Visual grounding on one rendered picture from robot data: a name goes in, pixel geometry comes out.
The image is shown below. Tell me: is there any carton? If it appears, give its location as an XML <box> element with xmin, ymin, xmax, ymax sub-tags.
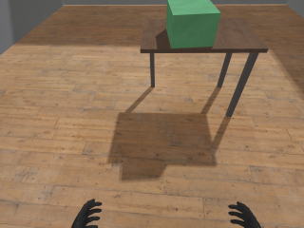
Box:
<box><xmin>166</xmin><ymin>0</ymin><xmax>221</xmax><ymax>48</ymax></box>

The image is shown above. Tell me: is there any table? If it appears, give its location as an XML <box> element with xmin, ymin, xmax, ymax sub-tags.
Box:
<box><xmin>140</xmin><ymin>17</ymin><xmax>268</xmax><ymax>117</ymax></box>

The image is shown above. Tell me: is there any robot left hand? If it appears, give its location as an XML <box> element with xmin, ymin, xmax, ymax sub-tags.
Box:
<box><xmin>71</xmin><ymin>199</ymin><xmax>102</xmax><ymax>228</ymax></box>

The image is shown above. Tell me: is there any robot right hand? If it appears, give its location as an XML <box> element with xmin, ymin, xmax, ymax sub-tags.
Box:
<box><xmin>228</xmin><ymin>201</ymin><xmax>261</xmax><ymax>228</ymax></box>

